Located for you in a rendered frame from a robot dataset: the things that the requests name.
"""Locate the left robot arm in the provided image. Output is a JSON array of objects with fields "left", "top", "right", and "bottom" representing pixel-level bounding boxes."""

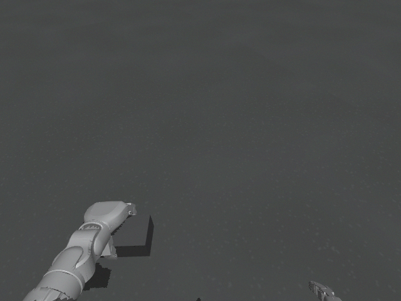
[{"left": 23, "top": 220, "right": 111, "bottom": 301}]

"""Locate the right robot hand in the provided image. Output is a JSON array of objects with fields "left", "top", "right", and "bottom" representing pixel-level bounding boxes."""
[{"left": 308, "top": 281, "right": 341, "bottom": 301}]

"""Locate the left robot hand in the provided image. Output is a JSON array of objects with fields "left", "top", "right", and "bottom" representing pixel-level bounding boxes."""
[{"left": 84, "top": 201, "right": 137, "bottom": 260}]

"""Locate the carton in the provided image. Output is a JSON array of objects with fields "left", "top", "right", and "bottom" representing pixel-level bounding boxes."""
[{"left": 79, "top": 214, "right": 154, "bottom": 258}]

